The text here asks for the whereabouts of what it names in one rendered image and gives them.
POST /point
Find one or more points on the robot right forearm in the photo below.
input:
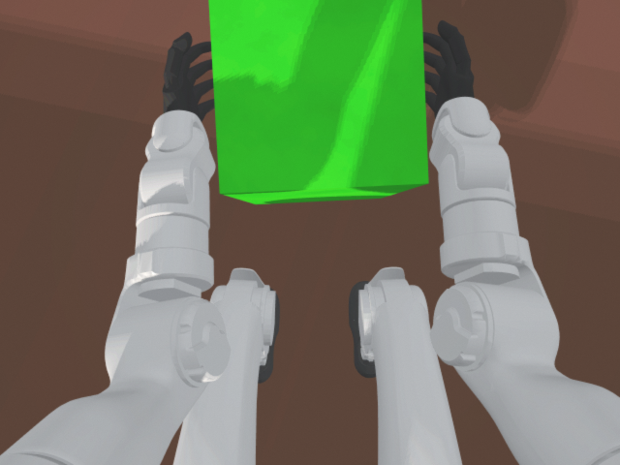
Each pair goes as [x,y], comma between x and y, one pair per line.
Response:
[482,242]

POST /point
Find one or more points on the robot right hand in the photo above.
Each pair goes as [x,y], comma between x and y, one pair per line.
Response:
[455,77]

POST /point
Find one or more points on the carton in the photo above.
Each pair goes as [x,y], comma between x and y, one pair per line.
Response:
[318,100]

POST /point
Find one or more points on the robot left hand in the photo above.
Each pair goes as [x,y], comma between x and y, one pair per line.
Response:
[179,91]

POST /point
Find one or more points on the robot left forearm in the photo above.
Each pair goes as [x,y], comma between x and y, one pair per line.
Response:
[173,216]

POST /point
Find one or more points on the left robot upper arm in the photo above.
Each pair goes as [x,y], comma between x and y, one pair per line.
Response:
[160,358]

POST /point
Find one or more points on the robot left thigh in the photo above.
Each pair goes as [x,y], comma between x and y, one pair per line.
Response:
[221,427]

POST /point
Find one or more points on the right robot upper arm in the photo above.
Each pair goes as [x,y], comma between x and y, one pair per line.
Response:
[503,341]

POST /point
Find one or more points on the robot left foot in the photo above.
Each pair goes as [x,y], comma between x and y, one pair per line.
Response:
[266,370]

